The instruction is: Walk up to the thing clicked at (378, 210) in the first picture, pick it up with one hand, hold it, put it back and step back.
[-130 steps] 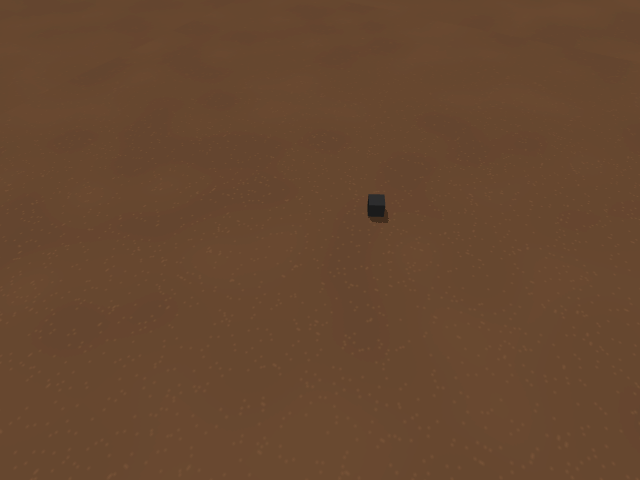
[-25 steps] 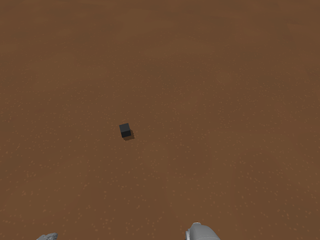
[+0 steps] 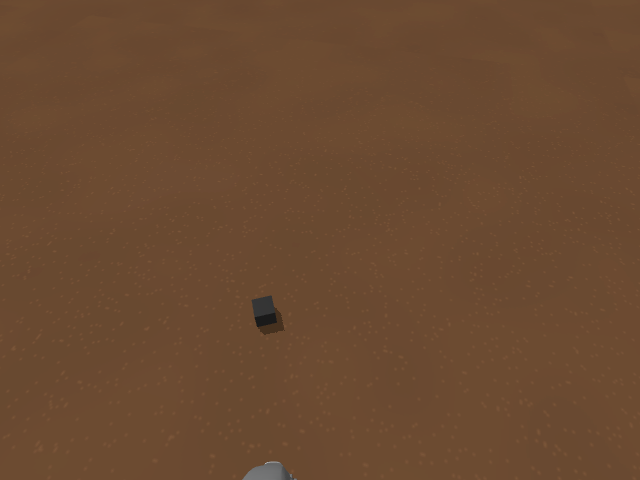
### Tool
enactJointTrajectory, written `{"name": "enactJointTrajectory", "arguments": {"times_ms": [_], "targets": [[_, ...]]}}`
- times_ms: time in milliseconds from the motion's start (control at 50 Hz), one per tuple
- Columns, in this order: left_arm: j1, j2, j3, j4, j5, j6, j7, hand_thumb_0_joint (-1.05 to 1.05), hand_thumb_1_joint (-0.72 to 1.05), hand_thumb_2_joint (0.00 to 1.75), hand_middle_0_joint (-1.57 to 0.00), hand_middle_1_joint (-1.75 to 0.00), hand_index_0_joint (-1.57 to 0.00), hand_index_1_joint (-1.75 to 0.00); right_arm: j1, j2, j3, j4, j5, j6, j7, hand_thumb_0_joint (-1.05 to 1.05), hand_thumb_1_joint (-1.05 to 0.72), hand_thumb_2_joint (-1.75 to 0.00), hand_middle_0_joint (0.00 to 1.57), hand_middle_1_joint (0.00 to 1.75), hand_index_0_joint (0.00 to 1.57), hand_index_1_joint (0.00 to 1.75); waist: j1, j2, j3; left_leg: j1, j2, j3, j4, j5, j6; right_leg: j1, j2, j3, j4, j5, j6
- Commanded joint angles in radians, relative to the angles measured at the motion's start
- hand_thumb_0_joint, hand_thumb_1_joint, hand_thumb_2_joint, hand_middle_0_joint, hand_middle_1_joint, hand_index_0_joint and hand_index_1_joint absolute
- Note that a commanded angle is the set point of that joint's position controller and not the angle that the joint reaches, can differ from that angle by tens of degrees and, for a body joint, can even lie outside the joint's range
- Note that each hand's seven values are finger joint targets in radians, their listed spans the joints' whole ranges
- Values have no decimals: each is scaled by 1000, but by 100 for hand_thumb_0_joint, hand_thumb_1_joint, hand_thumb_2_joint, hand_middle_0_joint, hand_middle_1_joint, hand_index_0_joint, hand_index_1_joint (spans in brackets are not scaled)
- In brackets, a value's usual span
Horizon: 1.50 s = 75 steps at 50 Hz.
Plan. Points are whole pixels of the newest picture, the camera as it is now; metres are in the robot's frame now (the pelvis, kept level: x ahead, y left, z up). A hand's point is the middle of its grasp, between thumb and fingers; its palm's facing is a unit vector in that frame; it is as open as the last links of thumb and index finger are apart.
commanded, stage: walk up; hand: left
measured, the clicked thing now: (264, 311) +0.73 +0.26 -0.72
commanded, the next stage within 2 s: none
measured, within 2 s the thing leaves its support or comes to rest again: neither
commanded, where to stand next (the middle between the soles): +0.35 +0.02 m, yaw +0 degrees
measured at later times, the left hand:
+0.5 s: hand (162, 386) +0.26 +0.28 -0.12, palm faces -0.06 -0.90 -0.42, open 7.4 cm
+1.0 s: hand (173, 351) +0.33 +0.29 -0.16, palm faces -0.06 -0.93 -0.36, open 7.4 cm
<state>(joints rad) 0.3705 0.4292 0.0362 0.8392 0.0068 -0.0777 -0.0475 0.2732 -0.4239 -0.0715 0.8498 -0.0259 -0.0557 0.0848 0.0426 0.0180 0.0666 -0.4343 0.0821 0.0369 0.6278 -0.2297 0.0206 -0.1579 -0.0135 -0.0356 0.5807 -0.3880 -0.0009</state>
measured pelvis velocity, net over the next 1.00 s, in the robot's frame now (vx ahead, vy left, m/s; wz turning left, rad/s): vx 0.27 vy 0.02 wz -0.02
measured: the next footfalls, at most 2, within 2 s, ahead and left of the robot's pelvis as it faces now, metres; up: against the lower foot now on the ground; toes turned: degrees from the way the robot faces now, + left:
left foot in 0.02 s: +0.15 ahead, +0.13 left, +0.00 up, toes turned +4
right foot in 0.44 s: +0.34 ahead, -0.12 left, +0.00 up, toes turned -4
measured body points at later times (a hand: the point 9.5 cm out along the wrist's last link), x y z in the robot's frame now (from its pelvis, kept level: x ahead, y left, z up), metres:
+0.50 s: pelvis +0.17 +0.00 +0.00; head +0.18 -0.02 +0.44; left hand +0.27 +0.32 -0.09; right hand +0.19 -0.33 -0.13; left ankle +0.11 +0.12 -0.71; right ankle +0.25 -0.12 -0.73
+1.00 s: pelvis +0.27 +0.02 +0.00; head +0.30 +0.04 +0.44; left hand +0.34 +0.34 -0.13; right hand +0.35 -0.30 -0.11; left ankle +0.34 +0.15 -0.72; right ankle +0.29 -0.11 -0.71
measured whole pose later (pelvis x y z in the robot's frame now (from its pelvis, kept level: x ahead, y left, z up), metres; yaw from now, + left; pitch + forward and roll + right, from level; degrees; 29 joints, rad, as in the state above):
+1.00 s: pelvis +0.27 +0.02 +0.00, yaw -1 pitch -2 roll +0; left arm 0.25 0.42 0.02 0.94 0.01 -0.02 -0.01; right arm 0.22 -0.38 -0.03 0.89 -0.02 -0.04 0.03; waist 0.00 -0.03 0.10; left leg -0.36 0.05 0.04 0.65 -0.25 0.00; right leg -0.36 -0.04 -0.02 0.81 -0.46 -0.03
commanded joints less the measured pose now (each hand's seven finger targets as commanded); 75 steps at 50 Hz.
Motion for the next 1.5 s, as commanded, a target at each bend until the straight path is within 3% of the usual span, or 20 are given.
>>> {"name": "enactJointTrajectory", "arguments": {"times_ms": [0,20,40,140,300,400,420,440,460,580,700,760,800,820,1000,1040,1060,1160,1280,1480], "targets": [[-24,159,45,-100,1,-26,17,0,90,90,-20,-30,-20,-30,226,-276,-98,-14,-6,-49,-36,0,-90,-90,20,30,20,30,-164,211,-133,545,77,-186,-201,-223,85,-407,-61,26,351,205,-98],[-11,138,42,-99,-12,-21,22,0,90,90,-20,-30,-20,-30,251,-337,-109,-45,-2,-54,-43,0,-90,-90,20,30,20,30,-156,289,-109,565,325,-649,-402,-371,174,-592,76,5,528,-104,-50],[-36,233,62,-70,-1,-10,39,0,90,90,-20,-30,-20,-30,196,-346,-109,-53,27,-47,-41,0,-90,-90,20,30,20,30,-133,145,-67,432,372,-687,-405,-413,243,-564,4,114,621,-140,-59],[42,212,63,10,-5,0,13,0,90,90,-20,-30,-20,-30,50,-244,-62,-84,24,-50,-51,0,-90,-90,20,30,20,30,-48,137,-1,228,185,-224,-379,-83,180,-388,-81,77,439,50,-24],[-107,172,70,-31,6,2,-11,0,90,90,-20,-30,-20,-30,87,-265,-60,-94,22,-40,-44,0,-90,-90,20,30,20,30,-82,128,28,208,162,-165,-377,-131,193,-313,-64,-1,108,166,-11],[8,176,83,14,6,-23,7,0,90,90,-20,-30,-20,-30,36,-220,-40,-117,24,-20,-43,0,-90,-90,20,30,20,30,8,21,-55,115,119,-83,-98,30,133,38,-1,-22,-80,217,-31],[65,220,99,26,11,-31,18,0,90,90,-20,-30,-20,-30,74,-170,-20,-119,27,-20,-45,0,-90,-90,20,30,20,30,36,-109,-100,28,51,-18,103,44,96,184,-34,61,-141,131,-61],[127,309,123,16,15,-40,30,0,90,90,-20,-30,-20,-30,99,-104,3,-144,28,-24,-45,0,-90,-90,20,30,20,30,50,-324,-146,-149,-60,47,390,-196,37,290,-307,473,-257,5,-149],[96,344,120,8,0,-36,28,0,90,90,-20,-30,-20,-30,69,-193,-22,-121,19,-11,-56,0,-90,-90,20,30,20,30,52,-236,-83,-251,-82,-22,477,-346,27,225,-418,682,-319,-61,-271],[-59,262,87,-47,-3,-29,35,0,90,90,-20,-30,-20,-30,127,-192,-37,-29,18,4,-39,0,-90,-90,20,30,20,30,-35,-184,0,-84,6,-54,328,-154,-2,-59,-247,236,-289,175,-226],[-111,220,54,-49,1,-4,50,0,90,90,-20,-30,-20,-30,48,-127,-23,-7,21,7,-59,0,-90,-90,20,30,20,30,-43,-170,-59,151,-31,18,46,30,-19,-167,-209,88,-102,564,-196],[-138,150,24,-51,-15,23,55,0,90,90,-20,-30,-20,-30,95,-182,-36,33,12,-13,-82,0,-90,-90,20,30,20,30,-85,6,-118,352,7,-58,-145,251,20,-277,-119,31,126,322,-95],[-58,167,31,-35,-15,41,57,0,90,90,-20,-30,-20,-30,109,-335,-69,5,17,-22,-78,0,-90,-90,20,30,20,30,-82,178,-138,345,317,-539,-320,-59,222,-385,23,28,393,-231,-38],[-70,205,40,-7,-3,46,64,0,90,90,-20,-30,-20,-30,61,-330,-76,2,17,-16,-79,0,-90,-90,20,30,20,30,-73,140,-87,277,325,-568,-333,-198,257,-390,-24,72,454,-234,-38],[-11,149,55,110,18,27,57,0,90,90,-20,-30,-20,-30,-125,-180,0,-15,24,17,-80,0,-90,-90,20,30,20,30,9,100,-92,15,109,-145,-78,-26,90,4,-5,9,-82,118,-40],[-127,260,68,70,29,12,63,0,90,90,-20,-30,-20,-30,-107,-92,25,-10,34,25,-81,0,-90,-90,20,30,20,30,-40,-160,-21,-63,-53,-34,98,-181,-6,-106,-282,456,-295,-33,-141],[-208,278,64,62,20,16,58,0,90,90,-20,-30,-20,-30,-110,-151,6,25,32,28,-91,0,-90,-90,20,30,20,30,-51,-145,-8,73,-43,-49,139,-272,-2,-227,-329,444,-264,5,-215],[-229,168,26,104,-5,35,49,0,90,90,-20,-30,-20,-30,-127,-201,7,97,31,-1,-86,0,-90,-90,20,30,20,30,-41,-51,-84,203,69,-201,-153,69,54,-150,-72,85,-79,179,-42],[-265,166,20,160,-15,37,53,0,90,90,-20,-30,-20,-30,-163,-184,28,167,35,0,-90,0,-90,-90,20,30,20,30,-35,-2,-137,241,42,-131,-163,263,28,-11,-111,85,-105,354,-52],[-354,145,10,225,-9,51,48,0,90,90,-20,-30,-20,-30,-244,-164,38,227,28,11,-89,0,-90,-90,20,30,20,30,-37,-1,-94,250,43,-137,-276,167,10,22,-111,72,-239,235,-31]]}}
